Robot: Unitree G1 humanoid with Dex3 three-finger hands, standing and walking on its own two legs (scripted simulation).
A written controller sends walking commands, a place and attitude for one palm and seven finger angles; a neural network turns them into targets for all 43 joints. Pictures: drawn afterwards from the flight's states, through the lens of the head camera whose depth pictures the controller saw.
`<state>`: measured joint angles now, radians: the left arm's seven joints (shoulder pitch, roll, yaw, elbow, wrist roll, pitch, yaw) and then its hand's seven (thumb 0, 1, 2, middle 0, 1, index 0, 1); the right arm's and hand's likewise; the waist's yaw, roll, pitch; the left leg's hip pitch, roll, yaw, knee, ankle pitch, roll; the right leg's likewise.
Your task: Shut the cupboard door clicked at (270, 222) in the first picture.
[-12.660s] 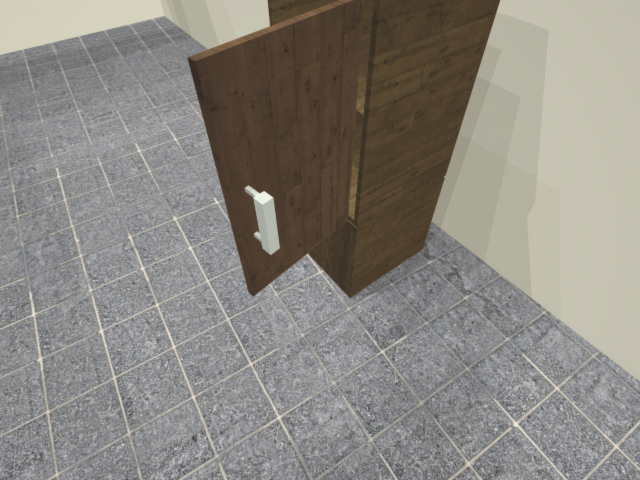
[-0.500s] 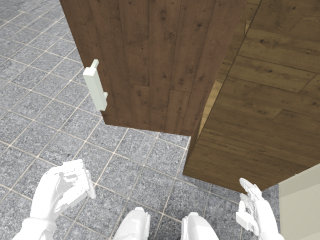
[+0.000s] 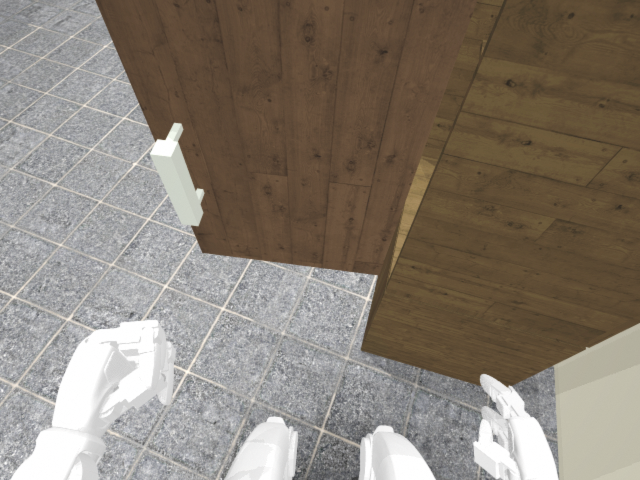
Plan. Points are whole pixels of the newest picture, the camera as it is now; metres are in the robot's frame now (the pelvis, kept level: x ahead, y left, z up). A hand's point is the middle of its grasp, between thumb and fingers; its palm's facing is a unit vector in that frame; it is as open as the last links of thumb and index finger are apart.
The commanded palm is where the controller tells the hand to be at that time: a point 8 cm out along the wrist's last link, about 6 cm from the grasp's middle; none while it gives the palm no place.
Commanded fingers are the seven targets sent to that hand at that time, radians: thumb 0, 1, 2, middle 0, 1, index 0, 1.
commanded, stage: raise the hand and make a fist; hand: left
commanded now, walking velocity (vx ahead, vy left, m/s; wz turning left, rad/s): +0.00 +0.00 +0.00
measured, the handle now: (184, 176) +0.50 +0.23 +0.04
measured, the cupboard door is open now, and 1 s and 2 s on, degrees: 99 99 99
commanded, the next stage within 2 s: bring the fist close to the handle in 0.20 s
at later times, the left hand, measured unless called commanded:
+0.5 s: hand (171, 357) +0.24 +0.18 +0.04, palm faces -0.08 -1.00 -0.05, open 3.1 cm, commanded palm +0.24 +0.24 +0.05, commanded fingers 0.00 0.90 0.90 -1.30 -1.50 -1.30 -1.50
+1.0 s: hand (176, 271) +0.35 +0.20 +0.04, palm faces -0.09 -1.00 -0.02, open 3.1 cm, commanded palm +0.33 +0.25 +0.04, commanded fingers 0.00 0.90 0.90 -1.30 -1.50 -1.30 -1.50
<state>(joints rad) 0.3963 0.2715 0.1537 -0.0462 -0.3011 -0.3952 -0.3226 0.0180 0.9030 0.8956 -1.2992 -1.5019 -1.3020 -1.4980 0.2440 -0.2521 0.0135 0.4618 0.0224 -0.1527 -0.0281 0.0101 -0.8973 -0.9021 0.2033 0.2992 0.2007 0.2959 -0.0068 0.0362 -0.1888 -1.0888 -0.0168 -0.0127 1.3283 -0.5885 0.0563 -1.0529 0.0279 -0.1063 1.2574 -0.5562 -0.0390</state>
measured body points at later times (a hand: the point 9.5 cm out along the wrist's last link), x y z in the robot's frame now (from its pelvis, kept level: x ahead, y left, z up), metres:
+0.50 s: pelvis +0.00 -0.01 -0.01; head +0.08 +0.00 +0.44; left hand +0.24 +0.24 +0.05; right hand +0.19 -0.24 -0.08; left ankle +0.02 +0.08 -0.62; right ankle +0.03 -0.11 -0.62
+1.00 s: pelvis +0.00 +0.00 +0.01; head +0.10 +0.02 +0.44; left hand +0.34 +0.26 +0.05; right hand +0.14 -0.26 -0.09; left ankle +0.02 +0.08 -0.62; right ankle +0.03 -0.10 -0.62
